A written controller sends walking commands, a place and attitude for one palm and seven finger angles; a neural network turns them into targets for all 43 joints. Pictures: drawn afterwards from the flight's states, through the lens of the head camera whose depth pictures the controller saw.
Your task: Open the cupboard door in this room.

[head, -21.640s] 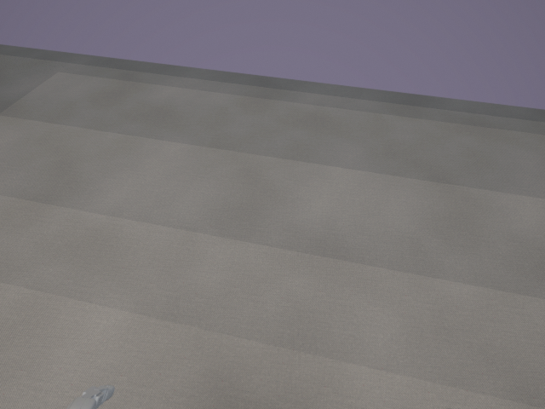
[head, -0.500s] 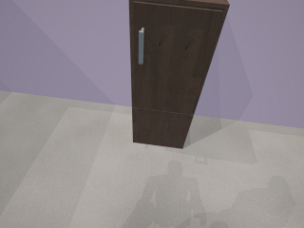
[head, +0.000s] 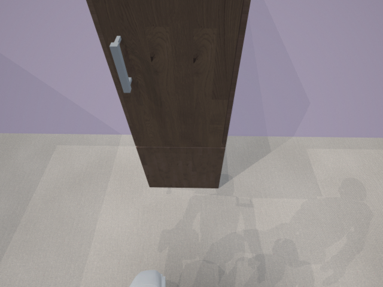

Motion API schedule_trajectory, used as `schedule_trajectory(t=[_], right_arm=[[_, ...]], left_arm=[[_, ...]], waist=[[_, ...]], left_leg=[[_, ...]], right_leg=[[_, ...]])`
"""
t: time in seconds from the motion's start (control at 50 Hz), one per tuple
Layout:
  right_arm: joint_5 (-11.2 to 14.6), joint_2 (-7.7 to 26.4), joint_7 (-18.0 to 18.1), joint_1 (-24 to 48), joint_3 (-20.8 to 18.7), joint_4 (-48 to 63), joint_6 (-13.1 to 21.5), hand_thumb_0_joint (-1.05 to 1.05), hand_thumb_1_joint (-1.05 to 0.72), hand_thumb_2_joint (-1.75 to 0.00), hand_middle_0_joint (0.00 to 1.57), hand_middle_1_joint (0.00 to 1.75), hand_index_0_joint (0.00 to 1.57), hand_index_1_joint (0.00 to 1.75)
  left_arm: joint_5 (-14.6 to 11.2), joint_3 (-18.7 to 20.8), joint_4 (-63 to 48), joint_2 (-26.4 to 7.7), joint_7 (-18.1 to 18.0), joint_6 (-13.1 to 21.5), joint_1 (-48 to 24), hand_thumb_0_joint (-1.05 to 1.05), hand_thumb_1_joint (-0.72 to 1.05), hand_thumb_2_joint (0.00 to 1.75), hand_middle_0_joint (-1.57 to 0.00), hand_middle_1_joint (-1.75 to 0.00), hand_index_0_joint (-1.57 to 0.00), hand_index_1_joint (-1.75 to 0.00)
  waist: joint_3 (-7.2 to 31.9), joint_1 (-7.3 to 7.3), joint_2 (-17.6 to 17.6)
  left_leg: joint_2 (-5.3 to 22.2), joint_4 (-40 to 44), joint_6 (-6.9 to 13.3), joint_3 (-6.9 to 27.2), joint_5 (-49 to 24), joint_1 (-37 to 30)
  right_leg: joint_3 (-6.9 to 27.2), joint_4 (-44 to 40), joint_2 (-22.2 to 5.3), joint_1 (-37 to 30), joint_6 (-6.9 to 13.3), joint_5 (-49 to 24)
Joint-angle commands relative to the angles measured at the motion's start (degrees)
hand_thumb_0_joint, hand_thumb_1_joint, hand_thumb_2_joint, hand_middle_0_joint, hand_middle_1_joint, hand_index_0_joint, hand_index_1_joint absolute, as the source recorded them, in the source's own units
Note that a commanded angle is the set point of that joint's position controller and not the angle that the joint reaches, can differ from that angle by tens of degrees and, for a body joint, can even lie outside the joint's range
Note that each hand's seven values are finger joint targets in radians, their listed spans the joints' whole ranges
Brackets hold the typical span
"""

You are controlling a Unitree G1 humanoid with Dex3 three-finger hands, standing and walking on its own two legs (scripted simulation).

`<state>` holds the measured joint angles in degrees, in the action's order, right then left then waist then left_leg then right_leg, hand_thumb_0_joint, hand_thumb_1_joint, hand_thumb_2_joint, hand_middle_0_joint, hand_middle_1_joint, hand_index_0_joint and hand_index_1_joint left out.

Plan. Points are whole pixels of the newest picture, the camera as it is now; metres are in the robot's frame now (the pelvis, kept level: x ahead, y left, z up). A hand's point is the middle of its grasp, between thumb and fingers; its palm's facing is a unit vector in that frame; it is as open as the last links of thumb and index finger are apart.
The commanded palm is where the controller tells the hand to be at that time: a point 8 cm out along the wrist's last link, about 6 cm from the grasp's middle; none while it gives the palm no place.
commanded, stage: take the last steps up to it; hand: left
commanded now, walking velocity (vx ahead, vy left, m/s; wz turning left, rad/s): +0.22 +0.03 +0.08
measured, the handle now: (123, 65) +0.66 +0.22 +0.09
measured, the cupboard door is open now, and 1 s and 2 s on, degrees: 0 0 0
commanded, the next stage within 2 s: come to a stop and stand still in 0.16 s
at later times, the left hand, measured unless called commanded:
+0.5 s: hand (107, 283) +0.15 +0.22 -0.17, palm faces +0.06 -0.98 -0.18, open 7.4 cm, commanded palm none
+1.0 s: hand (135, 279) +0.16 +0.14 -0.14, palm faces +0.08 -0.95 -0.31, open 7.4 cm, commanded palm none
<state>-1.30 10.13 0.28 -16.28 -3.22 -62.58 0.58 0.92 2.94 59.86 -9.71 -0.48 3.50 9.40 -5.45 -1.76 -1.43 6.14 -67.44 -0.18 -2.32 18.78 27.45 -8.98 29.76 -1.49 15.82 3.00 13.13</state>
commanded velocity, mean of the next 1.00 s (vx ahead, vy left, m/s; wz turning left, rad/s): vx -0.05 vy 0.06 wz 0.01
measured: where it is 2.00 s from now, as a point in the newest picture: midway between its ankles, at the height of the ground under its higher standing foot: outside the picture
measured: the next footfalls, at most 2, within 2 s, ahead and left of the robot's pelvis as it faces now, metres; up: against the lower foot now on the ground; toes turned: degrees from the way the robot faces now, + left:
left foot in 0.24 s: +0.19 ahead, +0.13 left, +0.00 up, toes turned +9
right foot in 0.72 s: +0.20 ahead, -0.14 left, +0.00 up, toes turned -4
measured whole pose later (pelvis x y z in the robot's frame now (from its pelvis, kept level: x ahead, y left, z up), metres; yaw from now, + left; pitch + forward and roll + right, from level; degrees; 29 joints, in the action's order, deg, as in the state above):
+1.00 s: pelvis +0.12 -0.05 +0.01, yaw +2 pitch +0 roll +5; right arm -1.6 14.9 -0.5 -9.3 -4.4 -59.0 -5.1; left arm 1.3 1.6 57.0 -8.3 -1.7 0.1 11.7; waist -5.1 1.3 -2.6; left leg -0.3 -65.7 -4.2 2.2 19.3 25.1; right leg -4.4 28.5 -5.1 17.0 2.2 11.5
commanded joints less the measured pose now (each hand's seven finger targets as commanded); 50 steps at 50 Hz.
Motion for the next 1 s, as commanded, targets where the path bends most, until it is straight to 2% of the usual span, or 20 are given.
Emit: schedule_trajectory(t=[0.0,0.12,0.16,0.2,0.24,0.26,0.28,0.34,0.44,0.52,0.6,0.64,0.66,0.68,0.7,0.72,0.74,0.76,0.84,0.98], right_arm=[[-0.1,0.6,-0.9,-5.0,-0.2,2.4,-0.5,0.0,-0.9,-0.9,0.2,0.3,0.2,0.3],[0.3,1.3,-1.4,4.2,0.3,5.6,1.4,0.0,-0.9,-0.9,0.2,0.3,0.2,0.3],[0.2,1.8,-1.2,2.4,0.3,5.1,2.0,0.0,-0.9,-0.9,0.2,0.3,0.2,0.3],[0.0,4.3,-0.9,-3.7,-0.1,2.9,3.0,0.0,-0.9,-0.9,0.2,0.3,0.2,0.3],[-0.3,12.3,0.1,-10.6,-1.6,1.6,2.6,0.0,-0.9,-0.9,0.2,0.3,0.2,0.3],[-0.3,10.3,0.9,-8.0,-0.7,1.5,2.0,0.0,-0.9,-0.9,0.2,0.3,0.2,0.3],[-0.1,6.9,1.6,-3.7,0.5,2.1,2.2,0.0,-0.9,-0.9,0.2,0.3,0.2,0.3],[0.5,5.7,2.6,2.0,1.1,3.0,2.2,0.0,-0.9,-0.9,0.2,0.3,0.2,0.3],[0.6,9.2,3.2,2.1,-1.5,3.3,0.0,0.0,-0.9,-0.9,0.2,0.3,0.2,0.3],[0.0,9.8,2.8,6.5,-2.3,5.0,-1.1,0.0,-0.9,-0.9,0.2,0.3,0.2,0.3],[-0.5,10.1,1.9,9.4,-2.8,6.1,-1.6,0.0,-0.9,-0.9,0.2,0.3,0.2,0.3],[-0.3,10.5,1.5,9.3,-3.1,6.0,-1.9,0.0,-0.9,-0.9,0.2,0.3,0.2,0.3],[-0.1,10.4,1.2,8.9,-3.2,6.0,-2.1,0.0,-0.9,-0.9,0.2,0.3,0.2,0.3],[0.4,8.0,0.8,7.0,-2.8,5.8,-2.1,0.0,-0.9,-0.9,0.2,0.3,0.2,0.3],[0.8,3.3,0.5,4.4,-1.9,7.0,-2.2,0.0,-0.9,-0.9,0.2,0.3,0.2,0.3],[1.0,5.2,0.7,6.5,-1.9,8.0,-3.2,0.0,-0.9,-0.9,0.2,0.3,0.2,0.3],[0.8,5.1,0.5,6.4,-2.2,8.2,-4.0,0.0,-0.9,-0.9,0.2,0.3,0.2,0.3],[0.4,4.8,0.6,6.7,-2.0,7.6,-4.5,0.0,-0.9,-0.9,0.2,0.3,0.2,0.3],[0.2,7.8,-0.2,5.0,-2.2,6.4,-4.6,0.0,-0.9,-0.9,0.2,0.3,0.2,0.3],[-0.2,7.7,-1.2,5.4,-1.7,6.7,-5.0,0.0,-0.9,-0.9,0.2,0.3,0.2,0.3]], left_arm=[[0.3,0.5,-1.0,-6.5,-0.2,0.8,4.0,0.0,0.9,0.9,-0.2,-0.3,-0.2,-0.3],[0.4,0.9,0.9,-8.7,-0.1,1.0,8.0,0.0,0.9,0.9,-0.2,-0.3,-0.2,-0.3],[0.3,1.1,1.2,-9.1,-0.3,0.7,7.5,0.0,0.9,0.9,-0.2,-0.3,-0.2,-0.3],[-0.1,0.7,1.5,-7.2,-0.2,0.0,7.9,0.0,0.9,0.9,-0.2,-0.3,-0.2,-0.3],[-0.4,-0.5,-0.2,-3.3,0.2,-0.3,8.8,0.0,0.9,0.9,-0.2,-0.3,-0.2,-0.3],[-0.2,-0.6,0.1,-3.3,-0.4,-0.7,7.6,0.0,0.9,0.9,-0.2,-0.3,-0.2,-0.3],[-0.2,-0.8,1.7,-2.7,-0.8,-1.2,7.6,0.0,0.9,0.9,-0.2,-0.3,-0.2,-0.3],[-0.6,-1.1,3.5,-2.6,-1.1,-2.3,9.1,0.0,0.9,0.9,-0.2,-0.3,-0.2,-0.3],[0.2,0.5,1.0,-5.2,-1.5,-5.3,8.0,0.0,0.9,0.9,-0.2,-0.3,-0.2,-0.3],[0.1,1.4,-1.6,-5.1,-1.4,-6.5,6.2,0.0,0.9,0.9,-0.2,-0.3,-0.2,-0.3],[-0.2,1.0,-3.3,-4.7,-1.2,-6.0,5.4,0.0,0.9,0.9,-0.2,-0.3,-0.2,-0.3],[0.0,0.9,-3.0,-5.3,-1.1,-5.1,7.6,0.0,0.9,0.9,-0.2,-0.3,-0.2,-0.3],[0.2,1.1,-2.3,-6.2,-1.0,-4.5,9.4,0.0,0.9,0.9,-0.2,-0.3,-0.2,-0.3],[0.6,1.3,-2.1,-9.2,-1.2,-3.8,10.6,0.0,0.9,0.9,-0.2,-0.3,-0.2,-0.3],[1.3,1.9,-2.9,-14.5,-1.7,-3.1,9.0,0.0,0.9,0.9,-0.2,-0.3,-0.2,-0.3],[0.6,1.6,-3.7,-15.6,-1.5,-3.1,9.4,0.0,0.9,0.9,-0.2,-0.3,-0.2,-0.3],[0.7,1.5,-4.3,-15.3,-1.6,-3.4,7.5,0.0,0.9,0.9,-0.2,-0.3,-0.2,-0.3],[0.8,2.4,-4.2,-15.3,-2.0,-3.2,5.6,0.0,0.9,0.9,-0.2,-0.3,-0.2,-0.3],[0.1,1.9,-5.0,-12.3,-2.6,-3.0,4.9,0.0,0.9,0.9,-0.2,-0.3,-0.2,-0.3],[0.5,1.7,-4.4,-11.9,-2.2,-3.0,8.1,0.0,0.9,0.9,-0.2,-0.3,-0.2,-0.3]], waist=[[1.8,-0.16,9.1],[2.7,3.01,6.6],[3.7,1.67,4.7],[7.2,-0.62,-1.6],[9.9,-2.03,-19.3],[8.0,-1.32,-14.0],[7.0,0.42,-12.5],[6.9,2.38,-3.8],[7.9,1.35,-2.9],[7.7,2.09,-7.5],[6.4,2.64,-12.7],[7.5,3.54,-12.1],[8.4,4.38,-9.3],[9.7,4.77,-0.4],[9.5,3.7,17.0],[9.2,5.3,16.8],[6.8,3.89,9.9],[6.6,3.58,14.4],[9.0,3.61,10.7],[6.5,4.79,12.0]], left_leg=[[1.7,9.3,-1.5,-0.6,-4.3,-2.1],[-0.1,27.6,-1.3,-2.3,-4.0,-1.7],[-0.9,33.7,-1.0,-3.1,-6.5,-8.1],[-1.0,42.4,-0.4,-1.6,-13.2,-21.7],[17.3,49.8,9.0,20.3,-27.8,-32.1],[17.6,49.8,10.6,18.1,-34.4,-28.7],[15.2,49.4,9.5,13.8,-44.8,-24.5],[12.4,47.1,8.5,6.2,-61.0,-25.0],[14.6,45.6,10.0,4.9,-61.7,-27.0],[13.3,44.4,9.5,2.0,-53.1,-24.2],[11.6,43.6,7.8,1.3,-42.6,-19.6],[10.2,40.8,6.2,1.5,-35.2,-18.8],[8.1,37.9,4.1,0.4,-27.6,-16.7],[3.6,31.7,0.9,-1.7,-13.7,-14.1],[-4.2,22.2,-2.0,-3.7,11.6,-4.3],[-5.3,14.8,-1.6,2.1,19.1,-6.0],[-4.7,10.2,-1.3,4.8,16.6,-6.2],[-5.1,5.4,-1.5,5.5,15.3,-2.3],[-4.8,-2.0,-2.9,6.8,3.7,2.5],[-4.5,4.0,-4.2,5.8,-0.6,2.5]], right_leg=[[9.2,-19.8,-13.6,3.6,4.7,-1.6],[10.0,-16.0,-15.4,-7.6,6.4,-10.5],[9.0,-12.6,-15.2,-6.9,5.3,-9.6],[5.0,-1.5,-9.9,-2.8,2.1,-7.9],[0.1,23.3,0.1,12.9,-2.8,22.3],[5.2,26.9,-2.1,13.0,-2.8,22.5],[7.9,25.6,-4.3,10.4,-3.5,18.7],[8.3,19.9,-4.5,6.4,-5.3,12.5],[8.6,27.2,-2.0,10.6,-5.6,11.5],[10.3,29.8,-1.4,12.0,-5.5,11.2],[7.4,17.2,-1.6,5.6,-4.6,10.1],[5.6,7.1,-1.6,0.6,-4.5,5.0],[4.7,-0.4,-1.7,-4.1,-4.8,-2.6],[8.3,-7.4,-5.8,-7.9,-4.9,-13.1],[24.4,-9.4,-18.5,-10.9,-0.5,-27.6],[27.6,-10.8,-24.4,-4.9,5.3,-34.8],[23.8,-11.1,-24.6,-1.1,7.0,-31.2],[25.6,-10.5,-22.8,-2.8,6.8,-31.1],[18.7,-7.8,-18.7,-10.1,4.3,-30.4],[20.3,-14.7,-16.9,-9.2,2.0,-4.0]])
